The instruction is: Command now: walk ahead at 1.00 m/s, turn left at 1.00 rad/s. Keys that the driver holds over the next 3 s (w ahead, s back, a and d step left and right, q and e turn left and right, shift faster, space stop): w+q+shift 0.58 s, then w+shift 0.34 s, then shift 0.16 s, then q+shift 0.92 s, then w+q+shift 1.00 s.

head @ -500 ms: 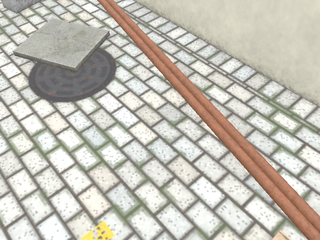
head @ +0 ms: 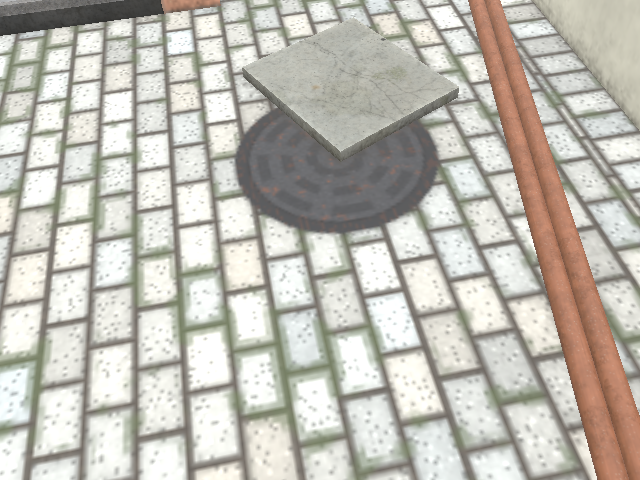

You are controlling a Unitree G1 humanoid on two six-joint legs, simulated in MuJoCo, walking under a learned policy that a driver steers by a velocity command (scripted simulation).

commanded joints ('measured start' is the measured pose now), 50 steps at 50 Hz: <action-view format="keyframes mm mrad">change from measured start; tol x64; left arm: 1 -66 38 -7 -46 -25 -53 -11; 50 41 231 21 -6 -30 -16 5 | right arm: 1 -63 51 36 -125 -3 -3 32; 50 92 -21 40 -90 -27 -77 21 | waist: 1 -71 -229 53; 50 -168 -196 -125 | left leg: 1 -57 75 -62 -164 155 13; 13 1094 165 -540 -812 290 398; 26 384 -15 -420 -1169 381 174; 33 -112 -91 -172 71 -139 53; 50 544 -118 85 -856 218 71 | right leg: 1 -52 -296 163 -339 732 1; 9 84 -247 -84 71 1545 63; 13 -715 -34 141 1135 -176 36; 25 -204 -67 170 91 463 65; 33 430 -422 1048 -352 -491 -147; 50 123 -199 32 -82 1277 -63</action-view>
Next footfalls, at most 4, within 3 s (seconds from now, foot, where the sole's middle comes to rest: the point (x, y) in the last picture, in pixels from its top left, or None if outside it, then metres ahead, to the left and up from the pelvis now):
0.24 left None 0.35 0.01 -0.76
0.60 right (353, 333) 0.80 -0.01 -0.76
1.04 left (173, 285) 0.95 0.44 -0.76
1.48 right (152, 210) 1.20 0.54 -0.76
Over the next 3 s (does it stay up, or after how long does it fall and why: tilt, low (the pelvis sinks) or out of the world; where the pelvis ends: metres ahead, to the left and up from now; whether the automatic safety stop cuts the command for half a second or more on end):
stays up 0.75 0.90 -0.01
